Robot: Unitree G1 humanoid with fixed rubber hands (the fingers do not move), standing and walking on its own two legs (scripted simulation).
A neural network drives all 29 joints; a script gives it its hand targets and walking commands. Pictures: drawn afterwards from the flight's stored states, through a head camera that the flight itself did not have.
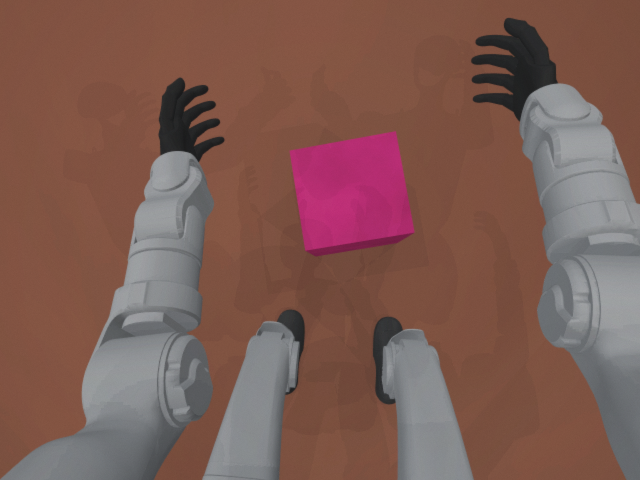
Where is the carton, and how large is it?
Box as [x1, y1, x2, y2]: [290, 131, 414, 255]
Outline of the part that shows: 395,131 290,150 305,250 314,255 321,255 397,242 414,232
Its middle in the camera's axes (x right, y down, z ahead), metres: +0.07 -0.09 +0.86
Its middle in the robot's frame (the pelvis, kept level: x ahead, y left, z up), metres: +0.50 +0.00 -0.52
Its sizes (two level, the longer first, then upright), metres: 0.210 0.200 0.250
